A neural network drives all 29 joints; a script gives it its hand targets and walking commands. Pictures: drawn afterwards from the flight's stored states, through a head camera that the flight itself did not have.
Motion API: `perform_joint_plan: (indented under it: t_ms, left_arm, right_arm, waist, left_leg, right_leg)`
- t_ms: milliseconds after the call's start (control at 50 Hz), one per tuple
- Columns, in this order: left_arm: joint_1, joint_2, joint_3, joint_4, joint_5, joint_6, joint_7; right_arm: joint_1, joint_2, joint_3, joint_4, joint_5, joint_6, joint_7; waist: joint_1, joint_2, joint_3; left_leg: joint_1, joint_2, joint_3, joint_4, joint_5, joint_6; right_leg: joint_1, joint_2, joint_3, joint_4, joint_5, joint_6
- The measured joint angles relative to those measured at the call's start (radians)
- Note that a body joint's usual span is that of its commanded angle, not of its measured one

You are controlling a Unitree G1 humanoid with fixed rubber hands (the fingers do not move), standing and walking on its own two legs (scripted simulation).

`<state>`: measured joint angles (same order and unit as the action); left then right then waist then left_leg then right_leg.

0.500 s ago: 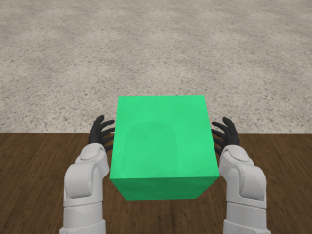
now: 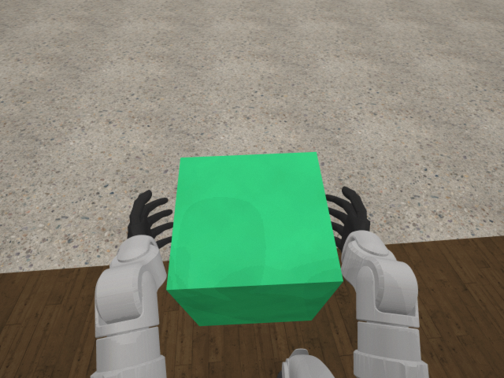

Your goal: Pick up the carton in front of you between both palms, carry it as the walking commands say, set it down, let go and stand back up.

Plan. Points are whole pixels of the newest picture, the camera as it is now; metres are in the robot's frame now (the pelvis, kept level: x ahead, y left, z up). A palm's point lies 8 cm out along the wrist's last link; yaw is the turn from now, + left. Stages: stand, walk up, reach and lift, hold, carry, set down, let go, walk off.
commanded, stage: carry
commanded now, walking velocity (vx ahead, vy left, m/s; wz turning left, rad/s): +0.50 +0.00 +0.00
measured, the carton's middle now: (252, 247) +0.34 -0.01 +0.02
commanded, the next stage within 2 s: none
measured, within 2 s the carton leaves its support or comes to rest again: neither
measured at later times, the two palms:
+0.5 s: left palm (173, 144) +0.60 +0.15 +0.03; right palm (306, 141) +0.62 -0.16 +0.02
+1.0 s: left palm (173, 81) +0.93 +0.19 +0.00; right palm (276, 83) +0.91 -0.12 +0.01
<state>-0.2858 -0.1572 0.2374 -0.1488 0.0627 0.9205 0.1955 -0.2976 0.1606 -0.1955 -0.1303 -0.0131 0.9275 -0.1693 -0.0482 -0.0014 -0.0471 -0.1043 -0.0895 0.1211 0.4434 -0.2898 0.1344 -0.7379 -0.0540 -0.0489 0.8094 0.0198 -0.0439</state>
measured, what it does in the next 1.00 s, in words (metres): goes down: right foot 0.04 m lower, then left foot 0.04 m lower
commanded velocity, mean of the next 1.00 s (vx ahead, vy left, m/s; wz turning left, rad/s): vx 0.50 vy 0.00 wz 0.00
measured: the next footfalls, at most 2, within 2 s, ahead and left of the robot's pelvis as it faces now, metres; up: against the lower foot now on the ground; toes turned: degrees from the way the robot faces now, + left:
right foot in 0.16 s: +0.29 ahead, -0.07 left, -0.04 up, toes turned -5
left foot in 0.70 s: +0.60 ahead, +0.10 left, -0.08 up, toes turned +4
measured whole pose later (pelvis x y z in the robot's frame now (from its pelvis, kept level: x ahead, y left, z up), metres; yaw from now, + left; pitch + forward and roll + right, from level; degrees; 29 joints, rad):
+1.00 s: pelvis +0.61 +0.05 -0.08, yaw -1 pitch +4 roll -1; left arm -0.30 -0.16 0.23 -0.15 0.06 0.92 0.20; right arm -0.29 0.16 -0.20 -0.15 0.01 0.93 -0.17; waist -0.06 -0.01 -0.01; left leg -0.23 -0.05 0.13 0.49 -0.21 0.11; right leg -0.71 -0.04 -0.03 0.90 -0.17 -0.04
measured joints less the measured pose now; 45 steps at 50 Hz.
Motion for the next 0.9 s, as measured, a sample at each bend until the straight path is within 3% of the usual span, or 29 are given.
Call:
perform_joint_plan:
  t_ms: [80, 140, 180, 200, 240, 260, 340, 480, 640, 700, 740, 800, 900]
  left_arm:
    - [-0.002, 0.01, 0.003, -0.017, 0.007, 0.018, 0.004]
    - [-0.011, 0.011, -0.004, 0.024, 0.014, 0.027, 0.006]
    - [-0.023, -0.01, -0.007, 0.057, 0.014, 0.019, 0.003]
    - [-0.038, -0.011, -0.01, 0.072, 0.016, 0.019, 0.003]
    - [-0.056, -0.004, -0.015, 0.112, 0.023, 0.024, 0.002]
    - [-0.05, -0.004, -0.018, 0.128, 0.015, 0.025, 0.0]
    - [0.008, 0.0, -0.036, 0.109, -0.04, 0.015, -0.021]
    - [0.011, 0.002, -0.051, 0.07, -0.056, -0.037, -0.025]
    - [0.0, 0.0, -0.072, 0.047, -0.033, -0.014, -0.022]
    - [-0.011, 0.002, -0.051, 0.02, -0.031, 0.003, -0.011]
    - [-0.026, 0.037, -0.047, 0.017, -0.039, 0.013, -0.003]
    - [-0.023, 0.042, -0.034, 0.034, -0.039, 0.028, 0.012]
    - [-0.027, -0.011, 0.006, 0.022, -0.017, 0.028, 0.021]
  right_arm:
    - [-0.013, 0.004, 0.013, 0.004, -0.022, 0.007, -0.013]
    - [-0.004, 0.0, 0.004, 0.013, -0.03, 0.028, -0.021]
    - [0.0, -0.022, -0.012, 0.019, -0.012, 0.033, -0.02]
    - [-0.008, -0.032, -0.018, 0.036, -0.004, 0.027, -0.019]
    - [-0.006, -0.034, -0.028, 0.07, -0.013, 0.014, -0.019]
    - [0.005, -0.027, -0.039, 0.081, -0.015, 0.011, -0.018]
    - [0.035, -0.007, -0.056, 0.088, -0.028, -0.015, -0.001]
    - [0.046, -0.011, -0.034, 0.03, -0.037, -0.058, -0.001]
    - [0.061, -0.017, -0.032, -0.026, -0.04, -0.029, -0.017]
    - [0.015, -0.018, -0.028, -0.021, -0.031, -0.002, -0.019]
    - [-0.017, 0.0, -0.026, 0.011, -0.038, -0.015, -0.024]
    - [-0.023, -0.008, -0.01, 0.03, -0.023, 0.014, -0.03]
    - [0.019, -0.004, -0.024, -0.002, 0.032, 0.01, -0.005]
  waist:
    - [-0.007, -0.008, -0.027]
    - [-0.011, -0.009, -0.042]
    - [0.025, 0.022, -0.045]
    - [0.046, 0.034, -0.034]
    - [0.075, 0.015, -0.009]
    - [0.091, 0.006, 0.003]
    - [0.12, -0.007, 0.041]
    - [0.11, 0.012, 0.034]
    - [0.114, 0.013, -0.062]
    - [0.11, 0.024, -0.067]
    - [0.065, -0.012, -0.062]
    - [0.019, 0.006, -0.04]
    - [-0.014, 0.004, 0.014]
  left_leg:
    - [0.087, -0.014, 0.0, 0.014, -0.104, -0.013]
    - [0.103, -0.014, -0.006, 0.183, -0.205, -0.036]
    - [0.022, 0.025, -0.006, 0.464, -0.141, -0.071]
    - [-0.057, 0.031, -0.037, 0.646, -0.182, -0.087]
    - [-0.221, 0.022, -0.092, 0.923, -0.236, -0.09]
    - [-0.29, 0.031, -0.106, 0.97, -0.242, -0.087]
    - [-0.492, 0.1, -0.124, 0.789, -0.217, -0.082]
    - [-0.598, 0.173, -0.123, 0.435, 0.118, -0.075]
    - [-0.469, 0.125, -0.038, 0.104, 0.317, -0.069]
    - [-0.35, 0.106, 0.001, -0.028, 0.426, -0.06]
    - [-0.364, 0.075, 0.013, 0.072, 0.302, -0.036]
    - [-0.356, 0.072, 0.008, 0.147, 0.191, -0.023]
    - [-0.245, 0.057, 0.006, 0.094, 0.143, -0.018]
  right_leg:
    - [0.093, 0.035, -0.055, -0.242, 0.164, -0.033]
    - [0.221, 0.072, -0.101, -0.367, 0.215, -0.059]
    - [0.273, 0.11, -0.11, -0.336, 0.044, -0.095]
    - [0.252, 0.125, -0.113, -0.272, -0.026, -0.109]
    - [0.242, 0.122, -0.117, -0.196, -0.086, -0.119]
    - [0.254, 0.121, -0.118, -0.184, -0.106, -0.12]
    - [0.316, 0.107, -0.113, -0.182, -0.174, -0.12]
    - [0.457, 0.102, -0.09, -0.247, -0.261, -0.085]
    - [0.66, 0.098, -0.052, -0.315, -0.405, -0.034]
    - [0.676, 0.101, -0.032, -0.156, -0.506, -0.01]
    - [0.575, 0.077, 0.002, 0.116, -0.524, 0.003]
    - [0.373, 0.101, 0.037, 0.437, -0.521, -0.002]
    - [0.141, 0.048, 0.029, 0.351, -0.394, 0.003]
